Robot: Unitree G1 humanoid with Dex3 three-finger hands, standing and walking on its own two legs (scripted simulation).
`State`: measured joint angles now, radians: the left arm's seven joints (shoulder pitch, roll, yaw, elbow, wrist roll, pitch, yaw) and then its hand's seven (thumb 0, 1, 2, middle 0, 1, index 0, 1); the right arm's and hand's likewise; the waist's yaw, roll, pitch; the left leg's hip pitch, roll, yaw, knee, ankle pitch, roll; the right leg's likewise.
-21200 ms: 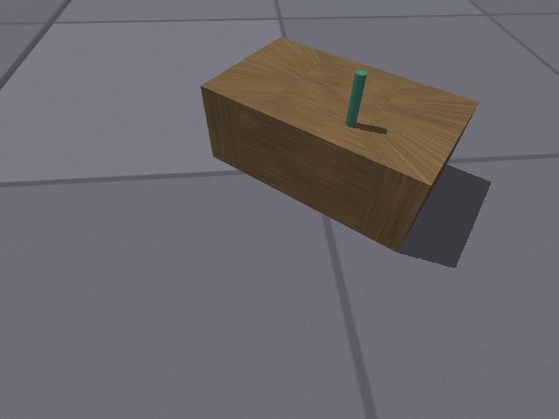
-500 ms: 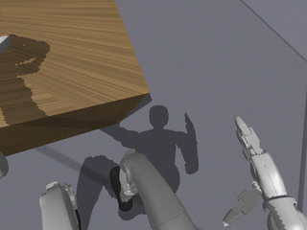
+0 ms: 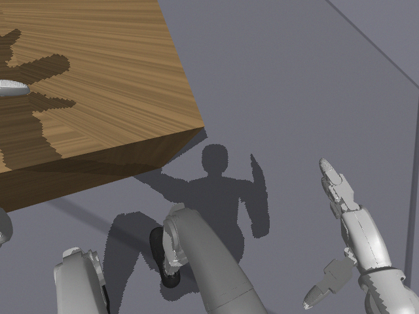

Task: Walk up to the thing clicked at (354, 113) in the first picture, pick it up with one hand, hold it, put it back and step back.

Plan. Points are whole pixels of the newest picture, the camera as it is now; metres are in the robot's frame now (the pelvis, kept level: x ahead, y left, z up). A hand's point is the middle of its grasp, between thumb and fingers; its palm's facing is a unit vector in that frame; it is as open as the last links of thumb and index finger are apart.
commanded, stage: withdraw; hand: left
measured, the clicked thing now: out of the picture +0.58 +0.19 -0.03
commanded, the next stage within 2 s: rise in 0.30 s
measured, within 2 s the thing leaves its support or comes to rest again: neither
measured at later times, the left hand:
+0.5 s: hand out of the picture +0.58 +0.28 +0.10, palm faces +0.23 -0.97 -0.11, open 17.6 cm
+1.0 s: hand out of the picture +0.48 +0.32 +0.14, palm faces +0.31 -0.89 -0.33, open 17.3 cm
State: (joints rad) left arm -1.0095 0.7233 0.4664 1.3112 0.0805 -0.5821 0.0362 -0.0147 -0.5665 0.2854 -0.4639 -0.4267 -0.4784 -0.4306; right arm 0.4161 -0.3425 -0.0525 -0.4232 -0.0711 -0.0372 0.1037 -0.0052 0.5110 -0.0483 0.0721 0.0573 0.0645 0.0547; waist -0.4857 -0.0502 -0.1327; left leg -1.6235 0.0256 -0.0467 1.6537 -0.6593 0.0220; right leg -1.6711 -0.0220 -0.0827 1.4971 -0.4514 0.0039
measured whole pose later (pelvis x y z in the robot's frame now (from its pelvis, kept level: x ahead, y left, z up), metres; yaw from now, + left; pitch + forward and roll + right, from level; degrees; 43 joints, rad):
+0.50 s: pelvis +0.02 +0.01 +0.07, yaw +0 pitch +29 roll -5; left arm -1.05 0.86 0.48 1.37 0.07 -0.33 -0.10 -0.02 -0.61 0.05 -0.09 -0.08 -0.09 -0.08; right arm 0.42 -0.31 0.03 -0.29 -0.03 0.04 0.05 -0.01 0.52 -0.05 0.07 0.06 0.06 0.05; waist -0.36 -0.02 -0.12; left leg -1.29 0.03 -0.02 1.38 -0.59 0.03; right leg -1.34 0.00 -0.06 1.22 -0.39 0.02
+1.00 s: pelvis +0.06 +0.01 +0.15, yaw +2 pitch +20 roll -3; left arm -0.64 0.60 0.33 1.10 0.04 -0.03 0.02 -0.01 -0.52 0.07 -0.05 -0.06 -0.06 -0.07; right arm 0.39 -0.26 0.09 0.00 0.04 0.12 0.05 0.00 -0.45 -0.65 0.17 0.23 0.16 0.23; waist -0.13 0.02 -0.16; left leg -0.84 0.02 0.00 1.01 -0.52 0.03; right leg -0.90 -0.01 -0.04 0.90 -0.35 0.02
